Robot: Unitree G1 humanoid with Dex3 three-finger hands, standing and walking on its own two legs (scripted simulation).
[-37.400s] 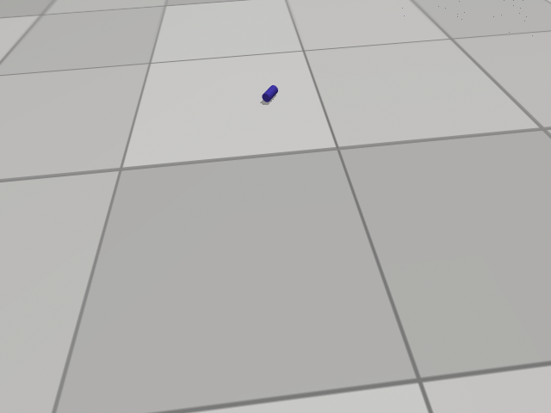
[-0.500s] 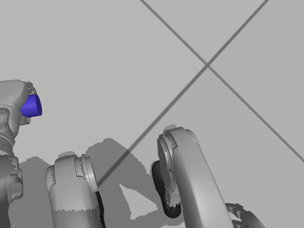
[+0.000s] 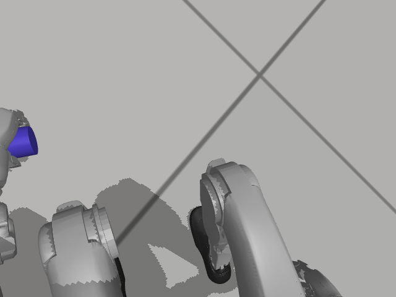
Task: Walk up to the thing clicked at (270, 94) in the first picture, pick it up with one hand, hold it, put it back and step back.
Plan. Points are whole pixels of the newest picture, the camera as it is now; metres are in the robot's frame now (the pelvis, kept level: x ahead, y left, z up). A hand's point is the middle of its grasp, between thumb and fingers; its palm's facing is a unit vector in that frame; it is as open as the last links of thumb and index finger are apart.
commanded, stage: rest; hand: left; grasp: from above
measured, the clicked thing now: out of the picture +0.46 +0.30 -0.23
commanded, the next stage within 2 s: open in 1.06 s
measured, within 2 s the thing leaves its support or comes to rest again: rests again in 0.60 s
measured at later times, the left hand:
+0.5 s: hand (16, 146) +0.46 +0.27 -0.25, palm faces -0.49 -0.08 -0.87, open 8.7 cm
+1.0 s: hand (16, 149) +0.45 +0.28 -0.26, palm faces -0.49 -0.09 -0.87, open 8.6 cm
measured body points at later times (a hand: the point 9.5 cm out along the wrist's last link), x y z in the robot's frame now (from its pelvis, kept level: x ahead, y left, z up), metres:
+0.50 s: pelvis +0.01 +0.00 -0.01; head +0.28 +0.09 +0.33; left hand +0.48 +0.27 -0.20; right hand +0.04 -0.27 -0.09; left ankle +0.07 +0.13 -0.28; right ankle +0.10 -0.13 -0.28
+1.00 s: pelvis +0.00 +0.01 -0.01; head +0.28 +0.10 +0.33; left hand +0.47 +0.28 -0.21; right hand +0.04 -0.26 -0.08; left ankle +0.07 +0.13 -0.28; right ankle +0.10 -0.13 -0.28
